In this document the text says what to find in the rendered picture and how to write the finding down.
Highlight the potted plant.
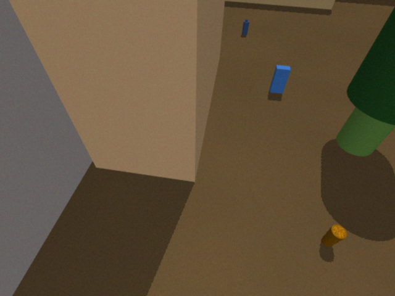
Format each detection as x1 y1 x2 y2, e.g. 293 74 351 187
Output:
336 7 395 157

